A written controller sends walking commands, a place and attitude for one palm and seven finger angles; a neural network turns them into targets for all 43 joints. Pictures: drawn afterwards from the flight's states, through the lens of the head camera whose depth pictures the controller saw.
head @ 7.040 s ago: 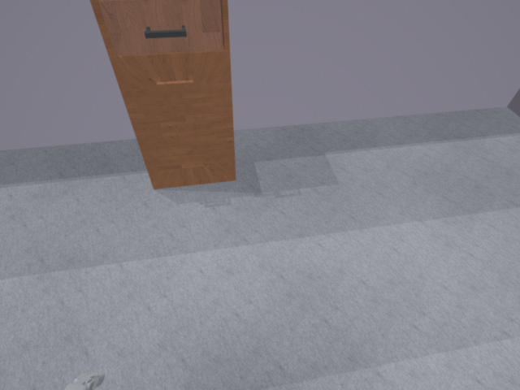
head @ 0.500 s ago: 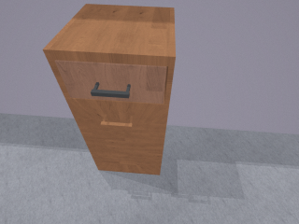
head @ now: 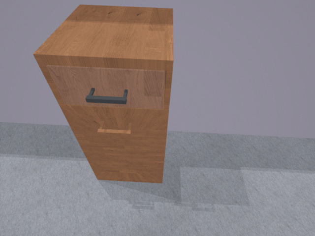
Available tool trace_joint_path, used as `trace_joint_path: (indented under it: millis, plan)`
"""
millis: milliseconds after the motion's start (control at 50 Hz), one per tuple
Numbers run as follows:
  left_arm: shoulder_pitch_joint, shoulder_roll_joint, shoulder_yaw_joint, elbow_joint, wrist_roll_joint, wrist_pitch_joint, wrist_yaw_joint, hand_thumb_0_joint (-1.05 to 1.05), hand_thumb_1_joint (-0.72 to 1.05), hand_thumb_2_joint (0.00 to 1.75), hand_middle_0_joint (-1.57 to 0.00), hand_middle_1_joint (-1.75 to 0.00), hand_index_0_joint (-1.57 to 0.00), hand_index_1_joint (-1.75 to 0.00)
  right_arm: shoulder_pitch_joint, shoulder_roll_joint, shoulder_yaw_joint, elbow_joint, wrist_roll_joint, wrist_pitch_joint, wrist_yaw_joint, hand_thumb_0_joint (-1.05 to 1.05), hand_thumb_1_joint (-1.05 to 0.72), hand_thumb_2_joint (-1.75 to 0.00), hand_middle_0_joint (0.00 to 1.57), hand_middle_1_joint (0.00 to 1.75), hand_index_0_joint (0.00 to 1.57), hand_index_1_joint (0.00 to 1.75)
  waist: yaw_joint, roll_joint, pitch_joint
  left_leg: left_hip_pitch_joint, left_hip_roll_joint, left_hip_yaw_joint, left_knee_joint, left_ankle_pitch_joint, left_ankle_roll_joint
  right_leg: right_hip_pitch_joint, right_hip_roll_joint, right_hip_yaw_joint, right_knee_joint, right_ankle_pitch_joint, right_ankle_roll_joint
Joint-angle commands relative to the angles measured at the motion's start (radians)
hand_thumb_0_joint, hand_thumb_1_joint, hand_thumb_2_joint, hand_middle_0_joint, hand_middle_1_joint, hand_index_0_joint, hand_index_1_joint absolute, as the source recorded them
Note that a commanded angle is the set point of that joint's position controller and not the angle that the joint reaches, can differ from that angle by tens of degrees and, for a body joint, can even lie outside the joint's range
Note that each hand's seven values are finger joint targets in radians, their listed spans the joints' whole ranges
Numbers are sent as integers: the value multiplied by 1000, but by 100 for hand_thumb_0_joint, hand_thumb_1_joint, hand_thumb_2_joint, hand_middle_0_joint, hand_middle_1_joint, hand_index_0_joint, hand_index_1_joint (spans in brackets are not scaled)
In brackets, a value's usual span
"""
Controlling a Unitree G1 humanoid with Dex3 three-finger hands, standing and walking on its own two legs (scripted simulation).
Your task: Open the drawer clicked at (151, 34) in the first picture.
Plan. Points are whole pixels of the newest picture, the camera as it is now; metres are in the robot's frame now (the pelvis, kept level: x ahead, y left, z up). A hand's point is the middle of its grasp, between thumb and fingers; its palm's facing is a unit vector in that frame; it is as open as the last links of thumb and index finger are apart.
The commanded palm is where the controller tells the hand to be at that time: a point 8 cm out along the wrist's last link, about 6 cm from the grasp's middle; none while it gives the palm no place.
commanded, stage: come to a stop and stand still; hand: left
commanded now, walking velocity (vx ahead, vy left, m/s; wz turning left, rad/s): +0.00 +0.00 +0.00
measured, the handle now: (107, 95) +0.55 +0.21 +0.03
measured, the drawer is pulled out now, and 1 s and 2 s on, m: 0.00 0.00 0.00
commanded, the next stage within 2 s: look again from close up in 0.74 s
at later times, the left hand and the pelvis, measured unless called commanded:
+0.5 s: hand out of the picture +0.01 +0.15 -0.18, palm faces +0.05 -0.99 -0.15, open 7.4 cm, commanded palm none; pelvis +0.03 +0.00 +0.00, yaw +0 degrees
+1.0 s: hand out of the picture +0.02 +0.16 -0.18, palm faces +0.00 -0.98 -0.18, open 7.4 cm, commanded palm none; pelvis +0.03 +0.00 -0.01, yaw -1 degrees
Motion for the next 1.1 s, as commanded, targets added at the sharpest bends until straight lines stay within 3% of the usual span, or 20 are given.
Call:
trace_joint_path:
  millis: [0,440,540,800,820,840,860,880,920,960,980,1000,1040,1080]
  plan:
    - [84,86,15,-22,-4,-14,3,0,90,90,-20,-30,-20,-30,50,-78,-13,-30,1,-22,-6,0,-90,-90,20,30,20,30,8,13,54,-3,61,-88,-87,-46,25,-57,-109,125,-135,-47,-13]
    - [111,67,16,-2,1,-21,8,0,90,90,-20,-30,-20,-30,34,-73,-16,-26,4,-31,-16,0,-90,-90,20,30,20,30,8,7,60,60,75,-79,-72,80,29,-29,-105,106,-110,139,-8]
    - [112,74,17,0,1,-24,8,0,90,90,-20,-30,-20,-30,28,-83,-16,-29,4,-34,-17,0,-90,-90,20,30,20,30,6,4,26,84,76,-76,-63,121,29,2,-108,106,-101,206,-9]
    - [112,82,20,2,-1,-23,9,0,90,90,-20,-30,-20,-30,18,-87,-14,-27,3,-31,-20,0,-90,-90,20,30,20,30,9,-5,39,86,74,-72,-63,127,23,19,-113,99,-108,248,-10]
    - [180,130,24,26,15,-47,51,0,90,90,-20,-30,-20,-30,-121,-129,-26,-106,15,-39,-6,0,-90,-90,20,30,20,30,56,-77,107,-54,63,-14,218,64,-10,-11,-199,219,-122,805,70]
    - [144,176,23,0,9,-53,46,0,90,90,-20,-30,-20,-30,-99,-104,-20,-154,16,-21,0,0,-90,-90,20,30,20,30,-7,-83,79,-83,24,-23,190,-112,-4,79,-238,193,-74,1029,39]
    - [139,158,22,-26,5,-51,41,0,90,90,-20,-30,-20,-30,-34,-61,-20,-139,10,-18,-3,0,-90,-90,20,30,20,30,-7,-101,-9,-69,7,-18,176,-156,23,155,-239,191,-29,1060,26]
    - [126,142,14,-30,3,-48,37,0,90,90,-20,-30,-20,-30,-13,-73,-24,-132,9,-21,-2,0,-90,-90,20,30,20,30,-16,-134,-71,-54,8,-25,160,-149,29,176,-218,156,-5,994,-17]
    - [85,136,15,-55,-2,-44,33,0,90,90,-20,-30,-20,-30,13,-91,-26,-122,10,-21,-2,0,-90,-90,20,30,20,30,-30,-102,-133,25,7,-38,80,-40,26,170,-176,137,16,762,-34]
    - [68,122,11,-71,-8,-32,30,0,90,90,-20,-30,-20,-30,13,-113,-24,-118,6,-21,-4,0,-90,-90,20,30,20,30,-26,-16,-89,61,44,-69,66,79,37,72,-132,128,-2,437,-24]
    - [60,113,12,-75,-6,-26,29,0,90,90,-20,-30,-20,-30,2,-120,-23,-120,4,-18,-5,0,-90,-90,20,30,20,30,-22,-1,-21,39,57,-83,57,81,39,17,-117,126,-29,295,-23]
    - [56,117,10,-74,-3,-19,25,0,90,90,-20,-30,-20,-30,-14,-119,-22,-119,4,-17,-4,0,-90,-90,20,30,20,30,-15,58,30,20,56,-90,37,76,38,-13,-109,126,-38,198,-23]
    - [73,121,8,-67,0,-14,21,0,90,90,-20,-30,-20,-30,-20,-121,-16,-121,5,-18,-2,0,-90,-90,20,30,20,30,-2,80,87,-15,62,-111,9,67,46,-33,-95,119,-54,100,-18]
    - [74,121,5,-70,-1,-10,17,0,90,90,-20,-30,-20,-30,-19,-128,-15,-125,4,-17,-1,0,-90,-90,20,30,20,30,0,33,101,-28,59,-122,-8,19,48,-40,-91,119,-65,39,-16]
